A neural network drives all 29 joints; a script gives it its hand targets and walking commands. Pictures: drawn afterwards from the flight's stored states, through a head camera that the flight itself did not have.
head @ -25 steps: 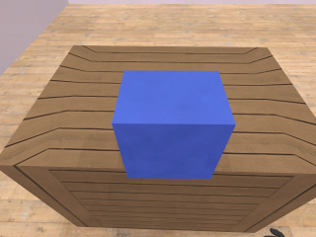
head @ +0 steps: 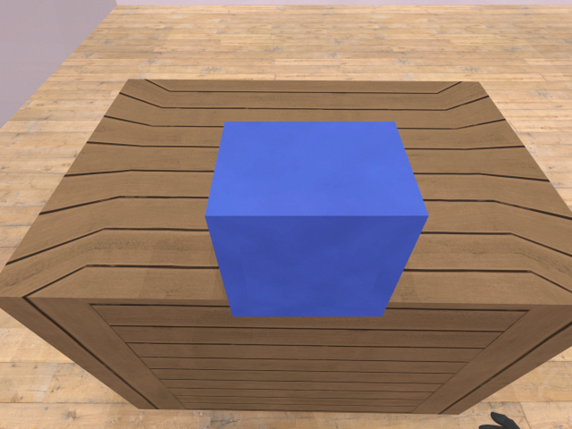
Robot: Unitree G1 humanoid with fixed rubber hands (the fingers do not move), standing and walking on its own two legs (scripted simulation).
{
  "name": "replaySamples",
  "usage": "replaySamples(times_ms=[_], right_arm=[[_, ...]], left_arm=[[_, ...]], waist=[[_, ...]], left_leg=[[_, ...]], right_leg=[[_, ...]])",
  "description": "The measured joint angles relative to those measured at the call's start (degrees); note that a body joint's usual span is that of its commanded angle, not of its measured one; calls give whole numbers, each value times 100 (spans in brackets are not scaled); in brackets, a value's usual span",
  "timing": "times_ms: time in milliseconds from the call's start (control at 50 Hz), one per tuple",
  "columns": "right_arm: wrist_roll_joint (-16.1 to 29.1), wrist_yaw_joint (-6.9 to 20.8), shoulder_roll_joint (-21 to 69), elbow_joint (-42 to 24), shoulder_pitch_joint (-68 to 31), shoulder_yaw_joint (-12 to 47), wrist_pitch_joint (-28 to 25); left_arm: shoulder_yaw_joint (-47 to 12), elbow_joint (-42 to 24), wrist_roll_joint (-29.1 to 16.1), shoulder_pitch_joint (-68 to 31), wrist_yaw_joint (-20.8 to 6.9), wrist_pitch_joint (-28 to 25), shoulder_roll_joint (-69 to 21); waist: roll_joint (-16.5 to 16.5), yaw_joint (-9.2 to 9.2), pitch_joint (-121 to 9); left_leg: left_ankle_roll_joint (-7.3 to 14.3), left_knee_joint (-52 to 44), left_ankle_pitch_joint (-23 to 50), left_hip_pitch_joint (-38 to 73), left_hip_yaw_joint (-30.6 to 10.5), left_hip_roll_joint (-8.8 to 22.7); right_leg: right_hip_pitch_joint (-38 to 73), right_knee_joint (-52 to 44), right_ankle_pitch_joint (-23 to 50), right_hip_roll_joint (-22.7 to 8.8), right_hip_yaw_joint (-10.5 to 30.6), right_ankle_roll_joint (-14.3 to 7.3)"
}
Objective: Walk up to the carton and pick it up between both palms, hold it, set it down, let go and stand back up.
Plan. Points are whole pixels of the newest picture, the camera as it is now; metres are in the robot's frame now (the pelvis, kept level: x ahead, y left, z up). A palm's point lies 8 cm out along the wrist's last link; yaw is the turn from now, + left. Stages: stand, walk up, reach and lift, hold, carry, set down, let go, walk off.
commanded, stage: walk up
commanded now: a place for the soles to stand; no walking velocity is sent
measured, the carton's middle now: (308, 225) +0.38 -0.01 +0.10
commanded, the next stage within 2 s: reach and lift in 0.06 s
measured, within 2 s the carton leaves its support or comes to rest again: neither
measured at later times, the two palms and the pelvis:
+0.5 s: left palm (137, 395) +0.21 +0.24 -0.09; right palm out of the picture +0.15 -0.30 -0.06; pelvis +0.01 +0.01 -0.01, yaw -5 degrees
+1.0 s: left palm (131, 393) +0.20 +0.23 -0.04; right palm (501, 405) +0.17 -0.26 -0.03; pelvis +0.03 -0.01 +0.01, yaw -5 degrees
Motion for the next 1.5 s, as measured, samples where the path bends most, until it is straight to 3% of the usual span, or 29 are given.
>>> replaySamples(times_ms=[80,120,180,220,280,340,420,580,720,1180,1500], right_arm=[[-3,12,-42,-61,41,-21,1],[-425,26,86,96,-139,-106,-275],[-600,138,321,0,-489,-248,-536],[-514,190,377,45,-784,-303,-614],[-241,217,470,122,-1084,-251,-631],[109,259,493,-128,-973,-104,-608],[286,445,272,-409,-666,-44,-527],[292,647,7,-1164,-219,-122,-534],[341,673,308,-1548,-35,-55,-648],[438,-107,965,-4164,1341,286,-240],[994,-586,1086,-5345,2092,847,-819]], left_arm=[[11,-34,30,91,-8,-10,-6],[30,-460,-206,-29,27,675,97],[32,-1311,-200,-572,58,1773,240],[-26,-1836,41,-1063,68,2298,188],[21,-2508,269,-1689,34,2776,-47],[117,-3042,453,-1891,64,3038,-383],[163,-3370,595,-1545,182,3163,-826],[380,-3518,145,-617,319,2686,-802],[434,-3892,4,-372,391,2213,-647],[253,-4748,-470,398,128,1282,-680],[258,-5329,-771,972,-192,218,-569]], waist=[[41,2,-37],[-165,116,44],[-462,145,287],[-438,94,449],[-543,45,679],[-687,-16,707],[-480,-98,597],[-469,12,299],[-487,105,146],[-367,204,-77],[-480,409,-89]], left_leg=[[-16,105,-61,-54,-4,32],[-128,407,-531,-177,136,-12],[-252,999,-945,-412,201,-77],[-242,1322,-564,-548,130,16],[-66,1710,-799,-569,131,36],[-53,1627,-872,-419,219,4],[-74,1260,-806,-178,253,157],[-10,291,-376,6,518,181],[-77,-10,-196,40,426,173],[-225,-820,-49,956,484,163],[-420,-1011,-84,1176,359,303]], right_leg=[[-13,11,-2,31,5,21],[-262,451,-210,-58,137,-65],[-582,1242,-597,-145,208,-82],[-640,1563,-760,-55,128,-39],[-582,1793,-895,-33,133,50],[-457,1693,-890,-89,213,68],[-100,899,-506,51,273,62],[-105,39,-7,23,529,141],[-85,-170,99,42,433,79],[708,-817,191,31,486,-49],[1106,-1346,314,189,388,-234]])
